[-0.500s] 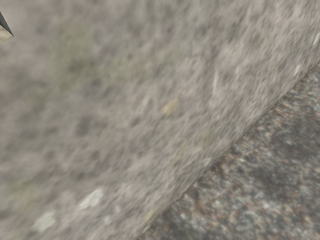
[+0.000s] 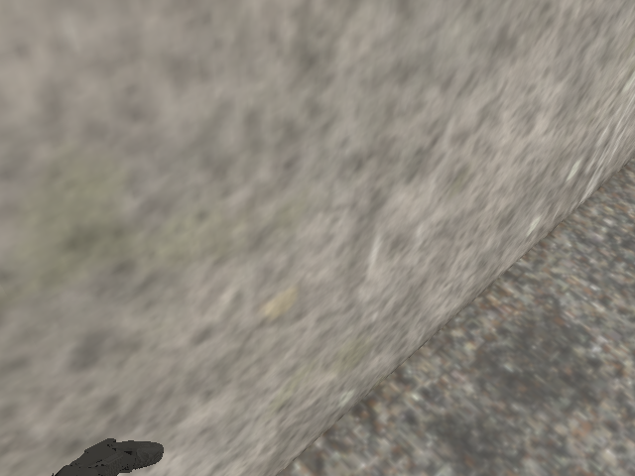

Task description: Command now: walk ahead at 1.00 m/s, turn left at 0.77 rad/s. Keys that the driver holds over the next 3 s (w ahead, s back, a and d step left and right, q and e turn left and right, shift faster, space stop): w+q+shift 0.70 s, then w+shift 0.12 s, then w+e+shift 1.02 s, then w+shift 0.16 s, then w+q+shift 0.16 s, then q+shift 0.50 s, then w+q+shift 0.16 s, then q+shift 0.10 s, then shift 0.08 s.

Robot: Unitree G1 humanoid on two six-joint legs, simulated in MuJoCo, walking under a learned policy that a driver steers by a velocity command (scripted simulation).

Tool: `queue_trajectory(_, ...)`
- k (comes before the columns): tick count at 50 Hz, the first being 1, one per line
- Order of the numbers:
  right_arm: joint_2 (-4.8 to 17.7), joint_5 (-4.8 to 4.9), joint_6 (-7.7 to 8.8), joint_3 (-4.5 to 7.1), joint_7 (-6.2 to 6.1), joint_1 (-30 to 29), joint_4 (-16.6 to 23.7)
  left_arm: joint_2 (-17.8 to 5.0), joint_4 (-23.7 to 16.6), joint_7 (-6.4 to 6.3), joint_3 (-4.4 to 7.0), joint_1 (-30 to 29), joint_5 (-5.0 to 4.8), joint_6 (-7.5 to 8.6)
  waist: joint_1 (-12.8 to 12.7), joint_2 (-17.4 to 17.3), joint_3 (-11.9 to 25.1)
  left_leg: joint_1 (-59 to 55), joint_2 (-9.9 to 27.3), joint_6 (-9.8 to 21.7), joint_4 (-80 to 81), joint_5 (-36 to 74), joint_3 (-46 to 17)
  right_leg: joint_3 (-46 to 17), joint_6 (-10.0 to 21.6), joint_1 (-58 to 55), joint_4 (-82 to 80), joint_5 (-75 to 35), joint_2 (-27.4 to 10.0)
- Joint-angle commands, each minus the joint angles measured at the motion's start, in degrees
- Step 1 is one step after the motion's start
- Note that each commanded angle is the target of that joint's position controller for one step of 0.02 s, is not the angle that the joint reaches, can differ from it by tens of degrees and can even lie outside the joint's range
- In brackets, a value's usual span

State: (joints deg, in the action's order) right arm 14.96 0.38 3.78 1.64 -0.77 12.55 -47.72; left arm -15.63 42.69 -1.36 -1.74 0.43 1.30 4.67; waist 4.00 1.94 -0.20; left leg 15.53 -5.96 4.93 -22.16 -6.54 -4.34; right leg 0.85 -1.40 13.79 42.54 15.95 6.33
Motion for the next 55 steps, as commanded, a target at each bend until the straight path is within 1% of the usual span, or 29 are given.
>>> queue_trajectory(1,7.4,-0.02,1.09,2.16,0.72,-7.3,3.8,-4.6,-5.6,0.62,0.12,-0.5,0.78,1.53,-6.5,-4.2,1.7,-4.6,14.9,8.1,13.3,6.4,-23.1,-7.4,-1.2,6.7,-2.7,-0.1,-5.9)
queue_trajectory(2,6.6,0.11,1.05,1.97,1.04,-7.8,3.7,-2.8,-6.2,0.24,-0.13,-2.7,0.10,1.42,-5.4,-4.4,1.2,-3.0,12.6,5.2,11.4,17.1,-18.4,-4.3,-0.4,2.9,-8.9,-1.1,-5.0)
queue_trajectory(4,8.6,0.27,1.15,2.78,1.28,-4.3,2.6,-1.5,-6.8,0.30,-0.39,-3.3,-0.11,1.05,-2.7,-5.9,6.0,-6.6,10.3,2.8,8.2,20.7,-17.1,-1.3,-0.8,-0.6,-14.2,-3.0,-3.0)
queue_trajectory(6,9.9,0.56,1.14,3.45,1.43,-5.1,2.6,-2.7,-7.1,0.07,0.08,-2.9,-0.57,1.37,-2.6,-6.2,8.0,-4.5,9.2,1.4,7.4,10.1,-18.8,-0.5,-1.2,-4.7,-19.0,-7.3,-4.0)
queue_trajectory(9,7.3,1.06,1.05,2.93,2.15,-6.7,4.1,-5.8,-6.6,-0.79,1.53,-0.9,-0.03,1.13,-2.9,-4.2,8.6,7.6,5.4,-1.3,4.6,-8.3,-19.1,-2.8,0.8,-14.7,-20.8,-7.8,-11.6)
queue_trajectory(10,7.3,1.22,1.85,3.09,2.34,-7.3,5.1,-8.5,-5.8,-1.03,2.26,2.0,1.06,0.94,-4.4,2.3,8.9,17.0,2.1,-2.5,2.2,-16.3,-17.2,-9.0,3.6,-20.7,-23.8,0.0,-17.0)
queue_trajectory(11,5.7,1.10,2.13,2.44,2.31,-9.1,6.2,-12.7,-5.2,-1.23,4.07,1.8,2.00,0.43,-5.2,13.3,6.9,21.3,-1.3,-3.9,-8.1,-14.7,-9.2,-18.1,6.8,-17.9,-33.3,11.0,-25.0)
queue_trajectory(12,5.6,0.49,2.04,2.37,1.68,-9.1,5.7,-12.9,-4.7,-2.07,4.96,0.2,1.86,0.18,-4.1,14.7,5.3,21.1,2.4,-4.7,-18.0,-11.6,-5.9,-19.1,8.9,-14.3,-36.6,9.5,-28.7)
queue_trajectory(14,6.3,-0.09,1.30,2.83,1.06,-6.7,3.9,-8.5,-4.3,-2.11,4.12,-0.5,1.43,0.61,-1.6,5.3,5.6,19.7,5.4,-4.9,-29.4,-9.2,-4.1,-11.5,10.2,-12.1,-34.6,-5.6,-26.9)
queue_trajectory(16,1.4,0.65,0.91,1.11,0.36,-3.8,3.1,-6.2,-4.3,-1.88,3.84,-5.0,1.26,1.43,1.4,1.6,5.2,12.5,6.0,-5.3,-27.0,-8.3,-0.9,1.3,8.0,-7.1,-27.7,-34.3,-22.1)
queue_trajectory(20,1.0,-0.41,1.04,-0.13,-0.46,-8.4,4.9,-7.9,-1.2,-1.31,4.81,0.5,-0.05,1.40,-3.2,5.1,9.2,6.7,5.2,-3.7,-16.1,-8.2,4.4,7.8,6.1,-9.9,-18.9,-49.7,-22.2)
queue_trajectory(22,1.8,-0.37,0.84,-0.13,-0.74,-7.0,5.1,-8.7,-1.1,-1.44,4.94,0.2,0.18,0.22,-3.0,7.5,10.8,4.5,3.7,-2.0,-11.4,-8.6,5.8,8.1,4.6,-12.8,-13.0,-50.7,-22.3)
queue_trajectory(24,4.7,-1.53,0.76,0.65,-0.77,-1.8,3.3,-8.2,-2.4,-1.67,4.64,-2.1,-0.67,-0.37,0.4,2.8,10.2,-3.3,4.6,1.9,-4.3,-0.6,1.6,8.7,0.9,-6.5,-2.4,-39.0,-20.4)
queue_trajectory(25,9.5,-2.30,0.97,1.92,-1.31,0.2,3.4,-7.4,-6.0,-1.86,4.06,-4.6,-0.43,-0.48,0.6,-6.9,8.3,-12.3,12.4,4.4,-4.4,22.1,-9.2,9.5,-2.0,6.0,5.6,-24.5,-16.4)
queue_trajectory(26,15.6,-1.66,0.64,4.00,-1.97,1.9,3.5,-2.8,-9.8,-1.24,1.99,-7.9,-0.43,-0.70,0.9,-19.2,9.7,-15.7,17.9,10.4,2.7,24.9,-25.6,6.2,-4.2,16.8,8.1,7.4,-8.5)
queue_trajectory(28,13.6,-2.10,-0.39,4.17,-1.77,-7.5,6.8,-3.6,-8.3,-0.82,1.57,-5.7,0.25,-0.07,-2.9,-7.6,4.0,-9.4,16.1,8.5,8.6,10.7,-23.0,-1.9,-3.5,15.1,3.6,6.9,-8.8)
queue_trajectory(30,11.8,-0.92,-0.63,4.03,-0.92,-14.4,8.8,-3.2,-7.2,-1.23,1.53,-3.4,-0.15,0.91,-5.3,-9.0,3.3,-4.1,10.2,5.0,7.7,16.8,-15.8,0.4,-1.6,5.5,-8.0,1.4,-5.7)
queue_trajectory(32,8.8,-1.26,0.03,3.32,0.37,-13.3,9.1,-3.1,-6.0,-1.97,1.48,-0.3,-0.56,0.86,-4.0,-12.6,8.0,-9.8,9.8,3.6,4.0,21.8,-15.5,0.4,-0.8,2.8,-12.4,0.0,-5.1)
queue_trajectory(35,8.7,-0.32,-0.34,3.48,0.92,-13.6,9.6,-2.7,-6.5,-2.66,1.12,0.4,-0.39,1.60,-4.6,-8.4,9.7,-3.3,8.6,1.3,1.2,8.7,-19.1,-1.1,0.3,-6.9,-21.1,-8.2,-7.7)
queue_trajectory(37,4.4,-0.37,-0.17,1.52,0.89,-16.5,11.8,-4.8,-5.5,-3.06,1.54,3.9,1.45,1.55,-6.0,0.9,9.1,10.1,5.1,-1.2,-3.2,-9.8,-17.4,-8.6,3.1,-16.5,-26.5,-5.6,-17.0)
queue_trajectory(38,2.5,-0.68,0.06,0.30,0.87,-13.3,12.4,-9.8,-6.8,-2.84,3.05,0.4,3.18,1.06,-4.1,15.5,6.6,12.1,-0.2,-3.7,-11.2,-15.4,-9.8,-19.2,7.3,-9.8,-36.0,8.2,-24.9)
queue_trajectory(39,3.6,-0.77,0.40,-0.01,0.55,-11.8,10.8,-7.5,-8.2,-2.65,3.09,-4.3,3.62,0.77,-2.7,15.8,6.4,7.3,3.5,-4.9,-18.3,-13.2,-6.7,-20.2,9.7,-4.8,-39.0,6.6,-28.2)
queue_trajectory(40,4.4,-0.86,0.51,-0.08,0.54,-11.0,9.3,-3.1,-9.0,-2.39,1.98,-6.4,2.85,0.82,-1.4,9.6,7.8,2.1,5.2,-5.1,-18.3,-9.8,-6.4,-15.7,9.2,-2.6,-37.9,1.4,-25.7)
queue_trajectory(42,1.8,-1.90,0.95,-1.27,0.98,-9.4,6.8,0.2,-8.9,-1.57,0.52,-7.9,1.25,1.38,0.4,2.9,8.5,-7.7,5.7,-4.8,-6.0,-3.6,-5.9,-5.2,4.6,0.0,-33.4,-7.1,-18.6)
queue_trajectory(44,2.0,-2.31,1.40,-1.86,1.13,-11.6,6.3,-0.8,-8.2,-1.54,0.35,-5.2,0.29,1.74,-2.3,1.0,5.8,-8.6,5.9,-4.2,1.6,0.1,-5.7,-2.9,2.1,-2.9,-29.1,-16.5,-15.0)
queue_trajectory(46,5.6,-1.61,2.05,-1.64,0.57,-16.0,6.9,-0.1,-7.0,-1.34,0.13,0.2,-1.56,2.24,-6.2,-5.5,7.0,-10.3,11.8,-2.7,4.2,11.9,-10.9,-3.6,0.0,-5.0,-29.8,-15.0,-13.1)
queue_trajectory(49,4.8,-1.82,2.99,-2.02,0.85,-17.7,5.6,-0.6,-5.1,-1.12,-0.01,-1.9,-2.02,1.83,-4.1,-2.5,6.9,-8.6,12.4,-3.0,9.0,8.0,-10.0,-5.9,-0.4,-9.1,-28.2,-14.4,-13.0)
queue_trajectory(52,6.0,-2.95,3.07,-1.58,0.51,-18.5,4.7,-0.7,-3.2,0.28,0.78,-1.0,-1.98,1.44,-4.3,-4.3,5.6,-8.2,12.0,-5.0,10.7,1.8,-7.6,-7.1,-0.4,-7.0,-25.9,-12.8,-11.7)
queue_trajectory(55,4.8,-2.85,2.96,-1.53,0.11,-20.5,5.3,0.8,-1.3,0.19,0.93,0.0,-2.35,1.19,-4.7,-5.4,4.4,-8.9,12.9,-5.3,12.3,-0.2,-5.9,-7.4,-0.2,-3.7,-24.3,-11.4,-10.3)
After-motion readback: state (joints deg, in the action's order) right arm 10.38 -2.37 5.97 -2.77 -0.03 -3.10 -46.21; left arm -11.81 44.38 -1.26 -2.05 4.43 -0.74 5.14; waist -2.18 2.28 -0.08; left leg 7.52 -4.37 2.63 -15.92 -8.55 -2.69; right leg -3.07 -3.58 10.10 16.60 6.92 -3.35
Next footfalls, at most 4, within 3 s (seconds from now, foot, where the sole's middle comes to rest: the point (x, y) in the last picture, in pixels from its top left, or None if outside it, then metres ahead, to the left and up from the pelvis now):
0.16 right None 0.08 -0.15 -0.78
0.48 left None -0.02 0.13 -0.78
0.72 right None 0.14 -0.05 -0.78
2.08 left None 0.10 0.11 -0.78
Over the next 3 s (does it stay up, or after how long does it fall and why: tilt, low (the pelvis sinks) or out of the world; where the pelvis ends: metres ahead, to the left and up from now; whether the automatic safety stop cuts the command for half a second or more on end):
stays up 0.05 -0.02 0.00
